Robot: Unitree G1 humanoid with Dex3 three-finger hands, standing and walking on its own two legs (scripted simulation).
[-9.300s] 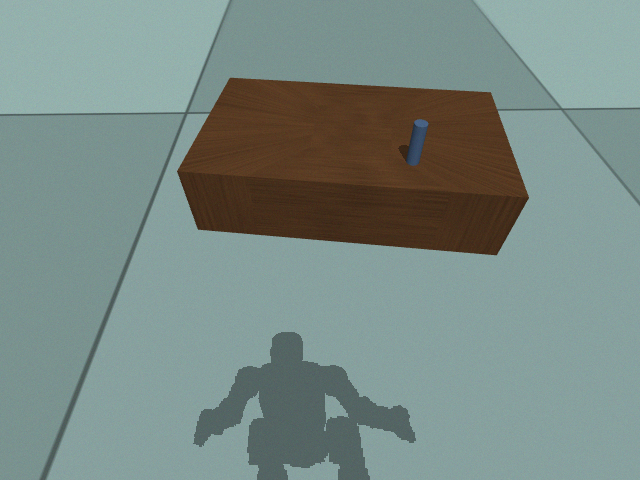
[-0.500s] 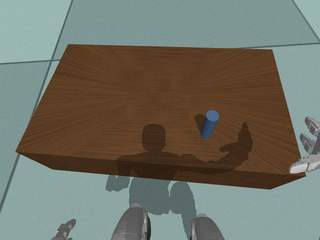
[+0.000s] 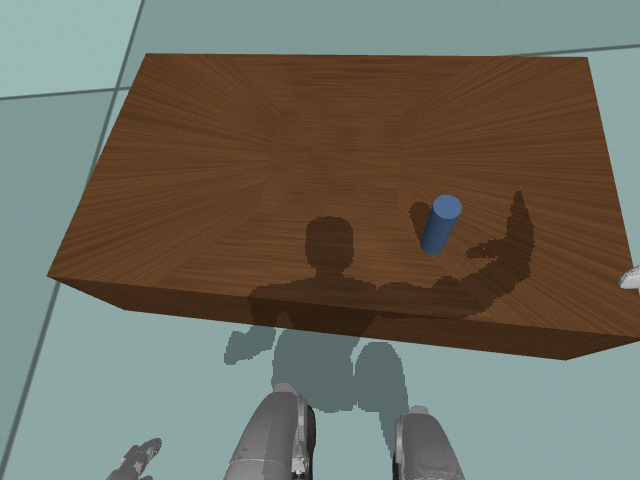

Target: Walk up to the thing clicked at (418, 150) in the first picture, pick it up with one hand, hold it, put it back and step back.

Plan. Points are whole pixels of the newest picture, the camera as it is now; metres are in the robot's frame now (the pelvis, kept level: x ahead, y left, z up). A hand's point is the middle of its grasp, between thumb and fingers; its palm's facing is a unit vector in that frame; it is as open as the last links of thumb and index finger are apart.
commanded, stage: go down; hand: right
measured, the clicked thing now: (438, 227) +0.54 -0.16 -0.27
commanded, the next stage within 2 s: approach in 0.52 s
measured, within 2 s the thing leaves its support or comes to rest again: neither
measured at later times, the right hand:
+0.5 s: hand out of the picture +0.43 -0.35 +0.01, palm faces +0.13 +0.99 -0.08, open 17.2 cm
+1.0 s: hand (571, 221) +0.46 -0.31 -0.09, palm faces +0.07 +1.00 +0.01, open 17.5 cm
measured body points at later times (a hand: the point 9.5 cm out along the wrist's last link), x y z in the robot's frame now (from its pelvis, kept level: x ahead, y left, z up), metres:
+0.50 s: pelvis +0.00 -0.01 -0.01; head +0.15 -0.05 +0.41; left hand +0.05 +0.27 -0.10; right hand +0.42 -0.40 +0.01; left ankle +0.07 +0.14 -0.65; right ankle -0.01 -0.13 -0.65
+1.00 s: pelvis -0.02 -0.01 -0.11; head +0.17 -0.05 +0.29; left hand +0.05 +0.28 -0.20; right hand +0.45 -0.37 -0.09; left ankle +0.07 +0.14 -0.65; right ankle -0.01 -0.13 -0.65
